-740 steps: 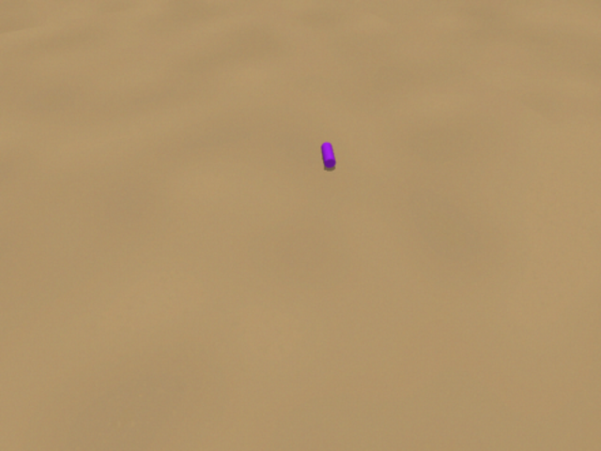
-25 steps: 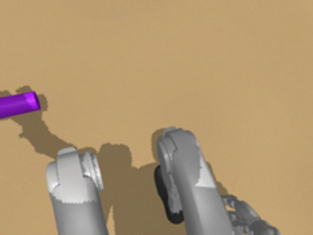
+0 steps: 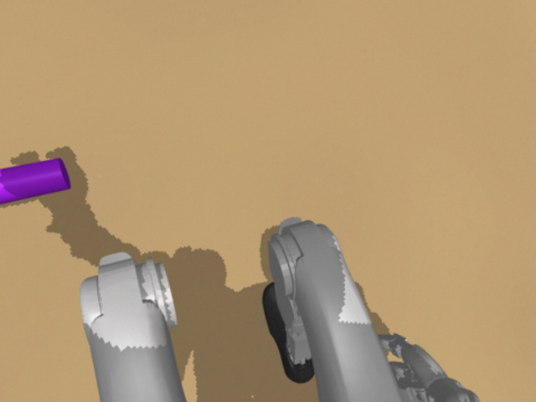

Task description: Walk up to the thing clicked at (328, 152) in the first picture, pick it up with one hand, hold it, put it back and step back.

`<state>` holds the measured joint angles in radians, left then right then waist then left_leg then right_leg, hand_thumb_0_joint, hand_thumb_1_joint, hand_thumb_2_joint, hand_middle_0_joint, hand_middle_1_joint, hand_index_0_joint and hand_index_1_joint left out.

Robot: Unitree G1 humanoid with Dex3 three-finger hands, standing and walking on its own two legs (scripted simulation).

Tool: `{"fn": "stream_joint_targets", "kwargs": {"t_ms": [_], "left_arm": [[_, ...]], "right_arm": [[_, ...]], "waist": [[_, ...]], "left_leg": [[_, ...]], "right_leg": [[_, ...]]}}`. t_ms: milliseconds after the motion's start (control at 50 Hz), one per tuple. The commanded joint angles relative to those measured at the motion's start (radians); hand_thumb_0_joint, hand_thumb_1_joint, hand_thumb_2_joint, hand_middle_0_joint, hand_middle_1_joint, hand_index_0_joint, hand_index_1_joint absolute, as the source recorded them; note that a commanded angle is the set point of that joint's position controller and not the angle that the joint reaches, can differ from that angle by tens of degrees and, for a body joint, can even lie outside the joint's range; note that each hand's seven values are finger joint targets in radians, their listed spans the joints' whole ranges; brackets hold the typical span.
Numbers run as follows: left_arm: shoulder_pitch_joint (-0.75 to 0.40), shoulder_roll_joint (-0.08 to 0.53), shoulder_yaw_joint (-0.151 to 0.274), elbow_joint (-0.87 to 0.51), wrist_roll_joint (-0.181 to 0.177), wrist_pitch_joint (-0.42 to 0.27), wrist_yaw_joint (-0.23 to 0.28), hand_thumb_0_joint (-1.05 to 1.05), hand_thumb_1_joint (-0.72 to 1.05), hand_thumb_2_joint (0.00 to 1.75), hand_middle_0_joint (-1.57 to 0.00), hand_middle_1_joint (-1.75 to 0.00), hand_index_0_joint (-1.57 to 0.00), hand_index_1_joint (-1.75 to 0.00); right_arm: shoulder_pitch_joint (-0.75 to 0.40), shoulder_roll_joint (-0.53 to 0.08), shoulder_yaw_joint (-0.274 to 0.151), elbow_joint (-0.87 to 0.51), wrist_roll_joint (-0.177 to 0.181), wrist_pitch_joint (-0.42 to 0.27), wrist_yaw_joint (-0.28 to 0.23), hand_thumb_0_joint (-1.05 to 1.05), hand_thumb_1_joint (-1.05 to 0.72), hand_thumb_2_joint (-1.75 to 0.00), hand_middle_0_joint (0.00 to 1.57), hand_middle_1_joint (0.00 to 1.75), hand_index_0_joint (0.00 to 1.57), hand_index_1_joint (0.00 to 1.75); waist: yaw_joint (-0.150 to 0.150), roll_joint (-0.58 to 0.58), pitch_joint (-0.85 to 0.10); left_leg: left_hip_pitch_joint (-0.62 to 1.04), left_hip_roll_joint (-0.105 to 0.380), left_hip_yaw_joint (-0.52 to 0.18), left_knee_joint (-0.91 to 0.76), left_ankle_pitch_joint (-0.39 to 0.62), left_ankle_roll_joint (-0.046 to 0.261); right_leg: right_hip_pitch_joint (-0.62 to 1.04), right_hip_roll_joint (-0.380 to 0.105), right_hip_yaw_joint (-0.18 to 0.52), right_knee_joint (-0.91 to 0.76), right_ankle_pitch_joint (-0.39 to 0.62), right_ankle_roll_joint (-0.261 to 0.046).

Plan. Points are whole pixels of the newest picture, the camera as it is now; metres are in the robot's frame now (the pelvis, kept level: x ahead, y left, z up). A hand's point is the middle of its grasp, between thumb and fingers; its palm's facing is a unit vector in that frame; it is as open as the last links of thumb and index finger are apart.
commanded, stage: approach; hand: left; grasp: from above
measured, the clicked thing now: (20, 182) +0.47 +0.34 -0.29
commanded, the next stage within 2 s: close in in 0.46 s
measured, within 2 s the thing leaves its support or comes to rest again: neither
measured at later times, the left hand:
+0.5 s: hand out of the picture +0.46 +0.35 -0.18, palm faces -0.46 -0.11 -0.88, open 14.0 cm
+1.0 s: hand (1, 183) +0.44 +0.33 -0.20, palm faces -0.44 -0.11 -0.89, open 14.2 cm
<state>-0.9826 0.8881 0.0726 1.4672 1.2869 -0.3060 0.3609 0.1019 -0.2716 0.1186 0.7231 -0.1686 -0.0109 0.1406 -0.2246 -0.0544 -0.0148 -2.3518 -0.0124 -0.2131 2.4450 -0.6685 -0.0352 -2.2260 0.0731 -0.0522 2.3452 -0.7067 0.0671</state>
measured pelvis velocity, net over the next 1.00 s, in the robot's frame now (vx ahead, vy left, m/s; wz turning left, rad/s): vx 0.00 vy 0.00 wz -0.02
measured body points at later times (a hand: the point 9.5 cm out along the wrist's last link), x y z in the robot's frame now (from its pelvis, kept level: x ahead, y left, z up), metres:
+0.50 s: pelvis +0.00 +0.00 -0.01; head +0.26 +0.08 +0.36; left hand +0.48 +0.35 -0.13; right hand +0.04 -0.27 -0.10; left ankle +0.07 +0.13 -0.29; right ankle +0.10 -0.14 -0.29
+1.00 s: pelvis +0.00 +0.00 -0.01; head +0.24 +0.11 +0.35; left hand +0.46 +0.33 -0.15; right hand +0.09 -0.28 -0.09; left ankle +0.07 +0.13 -0.29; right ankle +0.10 -0.14 -0.29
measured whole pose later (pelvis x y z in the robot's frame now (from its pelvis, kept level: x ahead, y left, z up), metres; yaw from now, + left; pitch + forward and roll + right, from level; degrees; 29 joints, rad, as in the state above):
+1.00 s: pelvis +0.00 +0.00 -0.01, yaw -1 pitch +31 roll -11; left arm -1.04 0.91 0.10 1.64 1.34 -0.26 0.50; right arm 0.07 -0.30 0.17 0.68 -0.19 -0.04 0.15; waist -0.30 -0.09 0.03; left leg -2.37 -0.01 -0.23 2.47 -0.65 -0.04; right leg -2.24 0.08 -0.07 2.36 -0.68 0.06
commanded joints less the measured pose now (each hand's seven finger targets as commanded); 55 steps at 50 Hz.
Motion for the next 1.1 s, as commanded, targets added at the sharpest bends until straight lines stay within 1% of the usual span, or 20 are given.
{"fn": "stream_joint_targets", "kwargs": {"t_ms": [0, 60, 80, 160, 200, 260, 280, 340, 420, 500, 540, 580, 620, 700, 760, 820, 880, 960, 1020, 1080], "left_arm": [[-0.404, 0.146, -0.021, -0.140, -0.006, 0.001, 0.074, 0.00, -0.55, 1.00, -0.07, -1.08, -0.08, -1.07], [-0.386, 0.179, 0.008, -0.047, 0.009, 0.033, 0.123, 0.00, -0.55, 1.00, -0.07, -1.07, -0.08, -1.06], [-0.398, 0.190, 0.017, -0.028, 0.018, 0.044, 0.135, 0.00, -0.55, 1.00, -0.07, -1.07, -0.08, -1.06], [-0.364, 0.245, 0.061, 0.045, 0.045, 0.115, 0.173, 0.00, -0.55, 1.01, -0.09, -1.03, -0.08, -1.04], [-0.368, 0.255, 0.063, 0.035, 0.030, 0.143, 0.180, 0.00, -0.56, 1.02, -0.09, -1.03, -0.08, -1.03], [-0.371, 0.344, 0.112, -0.039, 0.004, 0.170, 0.176, 0.00, -0.52, 0.98, -0.13, -0.98, -0.13, -0.98], [-0.319, 0.351, 0.121, -0.022, -0.008, 0.182, 0.168, 0.00, -0.52, 0.99, -0.14, -0.96, -0.13, -0.97], [-0.310, 0.344, 0.115, -0.065, -0.053, 0.191, 0.117, 0.00, -0.52, 1.00, -0.14, -0.96, -0.13, -0.97], [-0.272, 0.286, 0.071, -0.074, -0.109, 0.169, 0.020, 0.00, -0.56, 0.99, -0.11, -0.99, -0.10, -1.00], [-0.298, 0.242, 0.039, -0.184, -0.112, 0.109, -0.067, 0.00, -0.53, 1.00, -0.15, -0.97, -0.13, -0.99], [-0.283, 0.177, 0.008, -0.243, -0.118, 0.077, -0.089, 0.00, -0.50, 1.01, -0.16, -0.99, -0.15, -1.01], [-0.249, 0.164, 0.000, -0.253, -0.114, 0.048, -0.093, 0.00, -0.55, 0.97, -0.10, -1.01, -0.10, -1.01], [-0.247, 0.153, 0.000, -0.253, -0.108, 0.027, -0.074, 0.00, -0.56, 0.99, -0.08, -1.02, -0.08, -1.02], [-0.242, 0.208, 0.046, -0.215, -0.062, 0.000, -0.001, 0.00, -0.55, 0.98, -0.08, -1.02, -0.09, -1.02], [-0.291, 0.246, 0.079, -0.165, -0.013, -0.006, 0.067, 0.00, -0.55, 0.98, -0.08, -1.02, -0.08, -1.01], [-0.322, 0.269, 0.093, -0.117, 0.025, 0.003, 0.126, 0.00, -0.56, 1.00, -0.08, -1.01, -0.08, -1.01], [-0.326, 0.235, 0.065, 0.001, 0.048, 0.030, 0.165, 0.00, -0.56, 1.02, -0.07, -0.98, -0.05, -0.99], [-0.366, 0.212, 0.023, 0.110, 0.034, 0.059, 0.196, 0.00, -0.53, 1.00, -0.07, -1.01, -0.07, -1.01], [-0.380, 0.257, 0.022, 0.130, 0.012, 0.070, 0.201, 0.00, -0.53, 0.99, -0.07, -1.01, -0.07, -1.01], [-0.380, 0.289, 0.030, 0.120, 0.004, 0.075, 0.204, 0.00, -0.53, 0.99, -0.07, -1.02, -0.07, -1.02]], "right_arm": [[0.229, -0.272, -0.077, 0.008, 0.000, -0.011, -0.022, 0.00, -0.90, -0.90, 0.20, 0.30, 0.20, 0.30], [0.226, -0.276, -0.060, 0.007, -0.005, -0.019, -0.025, 0.00, -0.90, -0.89, 0.20, 0.30, 0.20, 0.30], [0.227, -0.276, -0.057, 0.004, -0.007, -0.021, -0.026, 0.00, -0.90, -0.89, 0.20, 0.30, 0.20, 0.30], [0.213, -0.278, -0.035, -0.019, -0.009, -0.025, -0.024, 0.00, -0.90, -0.90, 0.20, 0.30, 0.20, 0.30], [0.190, -0.277, -0.024, -0.035, -0.008, -0.032, -0.022, 0.00, -0.90, -0.90, 0.20, 0.30, 0.20, 0.30], [0.188, -0.290, -0.019, -0.049, -0.002, -0.039, -0.024, 0.00, -0.90, -0.89, 0.20, 0.30, 0.20, 0.30], [0.185, -0.285, -0.018, -0.052, 0.004, -0.043, -0.024, 0.00, -0.90, -0.90, 0.20, 0.30, 0.20, 0.30], [0.185, -0.286, -0.024, -0.056, 0.012, -0.050, -0.022, 0.00, -0.90, -0.90, 0.20, 0.30, 0.20, 0.30], [0.205, -0.269, -0.039, -0.034, 0.016, -0.048, -0.020, 0.00, -0.90, -0.90, 0.20, 0.30, 0.20, 0.30], [0.251, -0.277, -0.056, -0.015, 0.005, -0.035, -0.019, 0.00, -0.91, -0.90, 0.20, 0.30, 0.20, 0.30], [0.274, -0.286, -0.070, -0.013, 0.009, -0.027, -0.018, 0.00, -0.91, -0.90, 0.20, 0.30, 0.20, 0.30], [0.274, -0.285, -0.075, -0.014, 0.014, -0.018, -0.016, 0.00, -0.90, -0.90, 0.20, 0.30, 0.20, 0.30], [0.277, -0.290, -0.074, -0.020, 0.014, -0.008, -0.015, 0.00, -0.90, -0.90, 0.20, 0.30, 0.20, 0.30], [0.243, -0.280, -0.056, -0.027, 0.015, 0.009, -0.012, 0.00, -0.90, -0.90, 0.20, 0.30, 0.20, 0.30], [0.220, -0.284, -0.047, -0.031, 0.006, 0.011, -0.007, 0.00, -0.90, -0.90, 0.20, 0.30, 0.20, 0.30], [0.196, -0.282, -0.038, -0.030, -0.005, 0.005, -0.005, 0.00, -0.90, -0.90, 0.20, 0.30, 0.20, 0.30], [0.187, -0.286, -0.033, -0.028, -0.018, -0.013, -0.003, 0.00, -0.89, -0.90, 0.20, 0.30, 0.20, 0.30], [0.180, -0.301, -0.018, -0.027, -0.032, -0.047, -0.006, 0.00, -0.89, -0.90, 0.20, 0.30, 0.20, 0.30], [0.179, -0.314, -0.003, -0.027, -0.038, -0.076, -0.009, 0.00, -0.89, -0.90, 0.20, 0.30, 0.20, 0.30], [0.181, -0.320, 0.015, -0.026, -0.046, -0.096, -0.012, 0.00, -0.89, -0.90, 0.20, 0.30, 0.20, 0.30]], "waist": [[-0.083, 0.382, -0.651], [-0.070, 0.406, -0.635], [-0.080, 0.415, -0.630], [-0.056, 0.446, -0.640], [-0.054, 0.442, -0.646], [-0.031, 0.442, -0.714], [-0.018, 0.429, -0.719], [-0.034, 0.397, -0.684], [-0.049, 0.323, -0.634], [-0.069, 0.340, -0.655], [-0.078, 0.353, -0.669], [-0.062, 0.377, -0.680], [-0.067, 0.347, -0.671], [-0.031, 0.414, -0.678], [-0.044, 0.438, -0.632], [-0.045, 0.452, -0.644], [-0.086, 0.418, -0.578], [-0.135, 0.362, -0.499], [-0.134, 0.365, -0.502], [-0.131, 0.386, -0.556]], "left_leg": [[0.584, 0.023, 0.115, -0.244, 0.149, 0.047], [0.575, 0.022, 0.119, -0.256, 0.163, 0.044], [0.572, 0.023, 0.122, -0.251, 0.163, 0.044], [0.569, 0.018, 0.140, -0.258, 0.184, 0.047], [0.557, 0.020, 0.142, -0.251, 0.171, 0.052], [0.541, 0.019, 0.155, -0.233, 0.180, 0.062], [0.532, 0.019, 0.158, -0.228, 0.190, 0.064], [0.502, 0.021, 0.151, -0.233, 0.156, 0.068], [0.419, 0.022, 0.144, -0.220, 0.094, 0.075], [0.473, 0.025, 0.130, -0.222, 0.119, 0.061], [0.519, 0.023, 0.122, -0.222, 0.160, 0.050], [0.572, 0.023, 0.117, -0.227, 0.204, 0.041], [0.573, 0.021, 0.112, -0.220, 0.238, 0.042], [0.637, 0.024, 0.111, -0.226, 0.315, 0.040], [0.608, 0.024, 0.115, -0.229, 0.291, 0.041], [0.608, 0.025, 0.120, -0.231, 0.251, 0.045], [0.559, 0.024, 0.122, -0.229, 0.176, 0.048], [0.476, 0.023, 0.117, -0.215, 0.070, 0.057], [0.466, 0.025, 0.113, -0.206, 0.043, 0.058], [0.509, 0.028, 0.109, -0.193, 0.080, 0.054]], "right_leg": [[0.231, 0.015, -0.153, -0.230, 0.243, -0.089], [0.225, 0.014, -0.157, -0.214, 0.254, -0.093], [0.225, 0.014, -0.158, -0.209, 0.256, -0.092], [0.244, 0.011, -0.146, -0.201, 0.274, -0.097], [0.245, 0.014, -0.140, -0.201, 0.267, -0.098], [0.318, 0.014, -0.122, -0.209, 0.282, -0.090], [0.340, 0.014, -0.116, -0.205, 0.291, -0.090], [0.334, 0.014, -0.117, -0.213, 0.254, -0.088], [0.354, 0.022, -0.103, -0.242, 0.191, -0.084], [0.361, 0.018, -0.125, -0.242, 0.213, -0.084], [0.356, 0.014, -0.141, -0.243, 0.241, -0.088], [0.340, 0.012, -0.148, -0.233, 0.269, -0.091], [0.340, 0.010, -0.158, -0.233, 0.294, -0.089], [0.313, 0.009, -0.159, -0.201, 0.346, -0.090], [0.280, 0.008, -0.163, -0.191, 0.336, -0.095], [0.261, 0.010, -0.161, -0.185, 0.314, -0.094], [0.227, 0.009, -0.164, -0.189, 0.262, -0.093], [0.197, 0.015, -0.164, -0.212, 0.180, -0.087], [0.219, 0.017, -0.160, -0.215, 0.152, -0.086], [0.255, 0.020, -0.167, -0.193, 0.187, -0.085]]}}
